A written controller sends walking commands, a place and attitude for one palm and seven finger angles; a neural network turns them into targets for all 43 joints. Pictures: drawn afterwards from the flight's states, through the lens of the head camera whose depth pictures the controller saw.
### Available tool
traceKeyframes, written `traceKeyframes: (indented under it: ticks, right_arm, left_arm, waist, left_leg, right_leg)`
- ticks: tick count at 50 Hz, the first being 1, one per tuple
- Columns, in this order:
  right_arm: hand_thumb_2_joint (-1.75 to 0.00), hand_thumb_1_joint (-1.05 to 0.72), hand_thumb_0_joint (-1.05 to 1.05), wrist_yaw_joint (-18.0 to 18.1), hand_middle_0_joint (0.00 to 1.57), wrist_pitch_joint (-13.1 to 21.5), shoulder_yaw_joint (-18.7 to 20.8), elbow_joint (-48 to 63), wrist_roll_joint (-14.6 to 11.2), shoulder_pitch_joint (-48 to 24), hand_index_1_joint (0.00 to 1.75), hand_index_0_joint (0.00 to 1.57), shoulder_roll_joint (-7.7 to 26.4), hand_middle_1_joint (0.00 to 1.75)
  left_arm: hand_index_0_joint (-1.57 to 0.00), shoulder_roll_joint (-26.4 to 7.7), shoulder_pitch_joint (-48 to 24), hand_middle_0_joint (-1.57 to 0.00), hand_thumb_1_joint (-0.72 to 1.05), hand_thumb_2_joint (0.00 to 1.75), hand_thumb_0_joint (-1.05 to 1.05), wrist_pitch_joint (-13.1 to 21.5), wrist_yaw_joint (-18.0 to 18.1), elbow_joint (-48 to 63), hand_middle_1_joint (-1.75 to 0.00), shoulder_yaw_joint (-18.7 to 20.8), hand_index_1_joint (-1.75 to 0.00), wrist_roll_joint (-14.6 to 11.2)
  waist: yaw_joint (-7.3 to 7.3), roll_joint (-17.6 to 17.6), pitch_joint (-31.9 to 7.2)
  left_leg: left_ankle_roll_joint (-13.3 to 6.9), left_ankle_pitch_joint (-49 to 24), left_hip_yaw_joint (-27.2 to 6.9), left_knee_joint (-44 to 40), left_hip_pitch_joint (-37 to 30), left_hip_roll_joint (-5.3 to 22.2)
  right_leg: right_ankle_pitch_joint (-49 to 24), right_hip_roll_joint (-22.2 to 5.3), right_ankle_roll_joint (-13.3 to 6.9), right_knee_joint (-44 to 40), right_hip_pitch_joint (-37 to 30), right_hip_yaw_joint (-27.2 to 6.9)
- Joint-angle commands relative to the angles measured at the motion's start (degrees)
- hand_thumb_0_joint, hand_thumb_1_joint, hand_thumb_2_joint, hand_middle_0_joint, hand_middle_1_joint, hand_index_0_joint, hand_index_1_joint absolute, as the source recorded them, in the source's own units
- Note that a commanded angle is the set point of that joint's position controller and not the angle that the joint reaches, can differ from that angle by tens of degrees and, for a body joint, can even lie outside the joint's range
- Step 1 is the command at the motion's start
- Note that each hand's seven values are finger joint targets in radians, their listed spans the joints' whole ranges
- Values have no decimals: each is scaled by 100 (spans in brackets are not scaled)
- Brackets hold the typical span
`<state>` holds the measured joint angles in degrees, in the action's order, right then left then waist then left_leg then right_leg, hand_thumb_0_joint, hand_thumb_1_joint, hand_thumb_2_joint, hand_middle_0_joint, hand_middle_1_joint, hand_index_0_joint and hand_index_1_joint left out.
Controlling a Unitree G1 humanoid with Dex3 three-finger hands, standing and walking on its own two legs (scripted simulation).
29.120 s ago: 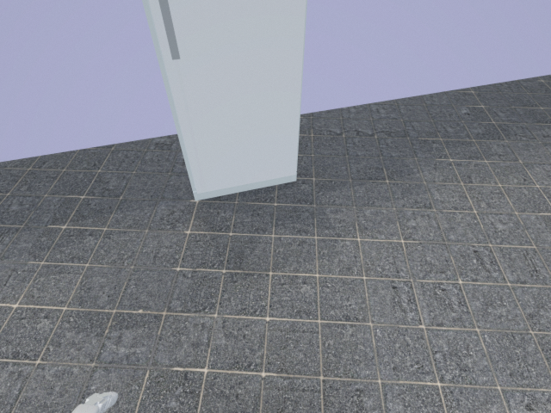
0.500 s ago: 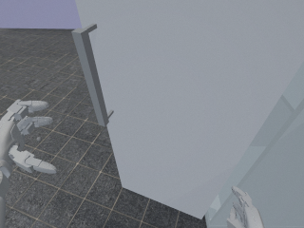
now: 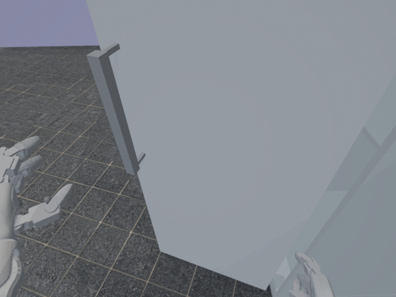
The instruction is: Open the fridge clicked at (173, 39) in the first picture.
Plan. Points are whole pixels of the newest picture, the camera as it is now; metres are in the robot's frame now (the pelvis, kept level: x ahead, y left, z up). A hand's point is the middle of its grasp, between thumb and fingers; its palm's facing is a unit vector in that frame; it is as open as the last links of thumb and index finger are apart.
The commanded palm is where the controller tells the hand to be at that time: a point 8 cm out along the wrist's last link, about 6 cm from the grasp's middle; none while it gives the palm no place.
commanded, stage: draw the hand back to the body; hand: left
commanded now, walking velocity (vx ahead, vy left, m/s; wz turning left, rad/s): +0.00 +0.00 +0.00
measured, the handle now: (124, 118) +0.43 +0.23 +0.15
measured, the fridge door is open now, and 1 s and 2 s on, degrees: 69 69 69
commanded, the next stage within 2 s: step back with the hand held close in 0.50 s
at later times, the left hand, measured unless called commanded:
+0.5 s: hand (52, 216) +0.18 +0.25 +0.15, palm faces +0.47 -0.80 -0.36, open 7.5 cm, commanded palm +0.13 +0.29 +0.17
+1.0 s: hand (37, 222) +0.17 +0.27 +0.15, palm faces +0.33 -0.81 -0.49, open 7.5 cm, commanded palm +0.11 +0.31 +0.18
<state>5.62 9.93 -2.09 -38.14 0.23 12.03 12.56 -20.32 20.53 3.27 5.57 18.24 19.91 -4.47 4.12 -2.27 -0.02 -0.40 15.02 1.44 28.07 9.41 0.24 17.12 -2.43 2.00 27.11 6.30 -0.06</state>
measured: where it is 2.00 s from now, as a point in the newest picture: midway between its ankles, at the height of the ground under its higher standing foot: outside the picture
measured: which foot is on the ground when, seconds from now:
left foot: down 0.00-1.00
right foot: down 0.00-1.00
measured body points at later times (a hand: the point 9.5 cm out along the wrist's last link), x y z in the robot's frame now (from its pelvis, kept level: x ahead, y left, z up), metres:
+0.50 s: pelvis +0.00 -0.02 +0.00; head -0.03 -0.03 +0.45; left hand +0.15 +0.29 +0.17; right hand +0.19 -0.23 -0.08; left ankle +0.01 +0.11 -0.74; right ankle -0.02 -0.14 -0.74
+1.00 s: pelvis -0.04 +0.02 +0.00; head -0.01 +0.03 +0.45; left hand +0.15 +0.31 +0.18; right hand +0.14 -0.22 -0.07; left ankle +0.01 +0.11 -0.74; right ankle -0.02 -0.14 -0.74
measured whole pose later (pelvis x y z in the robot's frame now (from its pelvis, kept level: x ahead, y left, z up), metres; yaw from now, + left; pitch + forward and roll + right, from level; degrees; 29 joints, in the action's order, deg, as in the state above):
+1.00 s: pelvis -0.04 +0.02 +0.00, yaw -1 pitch +0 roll -1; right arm 5.5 2.1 -0.7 -31.1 0.1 9.9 11.7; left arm -25.5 31.2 9.0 6.1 30.3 23.3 -3.1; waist 1.1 1.6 3.9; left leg -1.8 11.4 2.6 28.8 17.3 0.0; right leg 12.8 -2.7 3.2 27.5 14.4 -1.3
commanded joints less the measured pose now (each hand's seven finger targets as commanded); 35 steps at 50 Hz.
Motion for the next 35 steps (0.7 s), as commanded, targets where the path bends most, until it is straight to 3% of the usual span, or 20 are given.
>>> traceKeyframes:
  ticks: [1, 6, 13, 14, 17, 19, 24, 27, 29, 31, 32, 33, 34, 35]
  right_arm:
    - [-90, -90, 0, 35, 20, 279, 272, 994, 7, -776, 30, 20, 607, 30]
    - [-90, -90, 0, 43, 20, 286, 281, 1031, 13, -769, 30, 20, 582, 30]
    - [-90, -90, 0, 126, 20, 191, 279, 992, 1, -800, 30, 20, 571, 30]
    - [-90, -90, 0, 146, 20, 192, 297, 974, 15, -804, 30, 20, 604, 30]
    - [-90, -90, 0, 145, 20, 221, 271, 975, 37, -820, 30, 20, 582, 30]
    - [-90, -90, 0, 148, 20, 257, 291, 966, 51, -835, 30, 20, 591, 30]
    - [-90, -90, 0, 149, 20, 279, 279, 958, 55, -867, 30, 20, 570, 30]
    - [-90, -90, 0, 144, 20, 272, 241, 938, 54, -862, 30, 20, 539, 30]
    - [-90, -90, 0, 150, 20, 281, 273, 936, 52, -883, 30, 20, 557, 30]
    - [-90, -90, 0, 133, 20, 271, 252, 973, 46, -891, 30, 20, 535, 30]
    - [-90, -90, 0, 53, 20, 107, 217, 1141, -3, -928, 30, 20, 659, 30]
    - [-90, -90, 0, 37, 20, -9, 205, 922, 38, -876, 30, 20, 537, 30]
    - [-90, -90, 0, 27, 20, -76, 244, 979, 54, -970, 30, 20, 559, 30]
    - [-90, -90, 0, 7, 20, -158, 255, 1003, 55, -849, 30, 20, 543, 30]
  left_arm:
    - [-21, -1077, -309, -21, 72, 81, 0, 414, 100, 1481, -41, 627, -41, 10]
    - [-20, -1083, -59, -20, 90, 90, 0, 439, 124, 1758, -30, 635, -30, 34]
    - [-20, -996, -294, -20, 90, 90, 0, 371, 114, 1335, -30, 572, -30, 11]
    - [-20, -1033, -341, -20, 90, 90, 0, 375, 116, 1382, -30, 575, -30, 17]
    - [-20, -1069, -378, -20, 90, 90, 0, 402, 121, 1467, -30, 589, -30, 30]
    - [-20, -1071, -272, -20, 90, 90, 0, 414, 119, 1539, -30, 579, -30, 30]
    - [-20, -1146, -270, -20, 90, 90, 0, 425, 125, 1556, -30, 657, -30, 25]
    - [-20, -1121, -349, -20, 90, 90, 0, 427, 123, 1486, -30, 664, -30, 26]
    - [-20, -1109, -243, -20, 90, 90, 0, 419, 112, 1428, -30, 668, -30, 21]
    - [-20, -1075, -439, -20, 90, 90, 0, 434, 96, 1597, -30, 599, -30, 16]
    - [-20, -1822, -1317, -20, 90, 90, 0, 735, 181, 2009, -30, 1315, -30, 83]
    - [-20, -1309, -585, -20, 90, 90, 0, 772, 126, 1286, -30, 948, -30, 96]
    - [-20, -1363, -472, -20, 90, 90, 0, 790, 113, 1334, -30, 965, -30, 129]
    - [-20, -1125, -106, -20, 90, 90, 0, 759, 90, 1115, -30, 774, -30, 152]
  waist:
    - [64, -230, -484]
    - [68, -178, -476]
    - [-5, 73, -11]
    - [3, 138, -97]
    - [35, -131, -297]
    - [59, -55, -389]
    - [70, 15, -294]
    - [65, -161, -170]
    - [77, 13, -138]
    - [60, -143, -159]
    - [-169, 34, 393]
    - [-239, 585, 335]
    - [-189, 737, 308]
    - [-229, 858, 135]
  left_leg:
    - [-76, -1367, -83, -451, -343, 176]
    - [-89, -1426, -51, -419, -390, 158]
    - [-137, -850, 8, -455, -329, 134]
    - [-159, -870, 8, -464, -370, 127]
    - [-170, -893, 26, -450, -477, 81]
    - [-177, -1019, 38, -433, -503, 91]
    - [-171, -997, 30, -483, -470, 88]
    - [-139, -910, 11, -533, -449, 69]
    - [-156, -958, 16, -544, -436, 96]
    - [-152, -966, 18, -551, -469, 87]
    - [-229, -581, -78, -260, 50, 130]
    - [-224, -499, -130, -34, 59, 86]
    - [-225, -678, -124, 71, 57, 73]
    - [-201, -834, -88, 166, 53, 82]
  right_leg:
    - [-1316, 92, -266, -400, 178, 249]
    - [-1428, 95, -260, -432, 162, 247]
    - [-908, 104, -209, -653, 463, 219]
    - [-915, 98, -207, -702, 409, 207]
    - [-965, 74, -207, -683, 334, 180]
    - [-1113, 72, -203, -691, 237, 171]
    - [-1073, 87, -203, -740, 219, 180]
    - [-959, 105, -211, -748, 285, 191]
    - [-1002, 100, -208, -768, 248, 184]
    - [-1024, 86, -205, -735, 234, 178]
    - [-1228, -165, -229, -1160, 799, -478]
    - [-1256, -326, -267, -1219, 905, -524]
    - [-1746, -411, -276, -1201, 933, -573]
    - [-2039, -489, -278, -1080, 859, -545]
